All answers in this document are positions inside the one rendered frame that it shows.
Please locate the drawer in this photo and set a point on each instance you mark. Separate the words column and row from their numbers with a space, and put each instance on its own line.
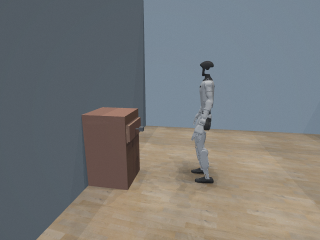
column 131, row 130

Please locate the handle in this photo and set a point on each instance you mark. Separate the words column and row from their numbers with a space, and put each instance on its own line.
column 141, row 128

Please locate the cabinet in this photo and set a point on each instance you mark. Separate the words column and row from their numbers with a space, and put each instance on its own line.
column 111, row 162

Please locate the robot left hand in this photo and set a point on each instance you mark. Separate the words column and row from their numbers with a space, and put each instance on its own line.
column 198, row 131

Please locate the left robot forearm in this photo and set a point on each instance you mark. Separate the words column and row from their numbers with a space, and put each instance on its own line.
column 207, row 109

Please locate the robot left upper arm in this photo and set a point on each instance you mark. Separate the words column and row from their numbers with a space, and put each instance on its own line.
column 208, row 86

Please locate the robot right hand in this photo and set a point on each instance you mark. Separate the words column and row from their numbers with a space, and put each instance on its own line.
column 196, row 117

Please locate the robot right thigh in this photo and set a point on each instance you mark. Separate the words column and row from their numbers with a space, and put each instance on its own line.
column 197, row 123

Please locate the right robot forearm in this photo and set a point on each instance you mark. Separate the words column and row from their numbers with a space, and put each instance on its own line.
column 200, row 111

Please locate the robot left shin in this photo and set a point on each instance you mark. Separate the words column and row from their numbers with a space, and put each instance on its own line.
column 204, row 162

